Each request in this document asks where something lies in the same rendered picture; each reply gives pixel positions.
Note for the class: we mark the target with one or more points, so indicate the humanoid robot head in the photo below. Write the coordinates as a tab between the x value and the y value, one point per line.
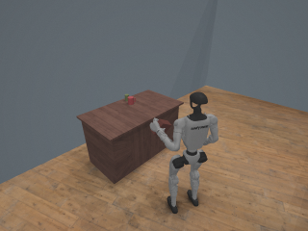
198	98

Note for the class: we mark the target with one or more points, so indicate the right robot upper arm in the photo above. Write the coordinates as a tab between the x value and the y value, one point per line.
213	128

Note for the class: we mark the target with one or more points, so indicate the robot right forearm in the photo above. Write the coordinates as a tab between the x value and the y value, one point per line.
208	141

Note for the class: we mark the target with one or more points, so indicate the left robot shin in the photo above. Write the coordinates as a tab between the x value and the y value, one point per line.
173	190

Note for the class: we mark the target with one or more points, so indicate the left robot upper arm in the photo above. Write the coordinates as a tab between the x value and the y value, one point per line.
178	125

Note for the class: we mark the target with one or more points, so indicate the sponge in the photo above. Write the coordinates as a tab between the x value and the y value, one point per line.
163	124

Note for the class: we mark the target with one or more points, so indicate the robot left forearm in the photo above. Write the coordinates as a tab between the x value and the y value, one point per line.
166	140

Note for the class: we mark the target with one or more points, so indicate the robot left hand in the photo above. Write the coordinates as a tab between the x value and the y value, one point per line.
154	126

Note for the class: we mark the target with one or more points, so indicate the table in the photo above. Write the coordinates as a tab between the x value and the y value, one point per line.
118	135

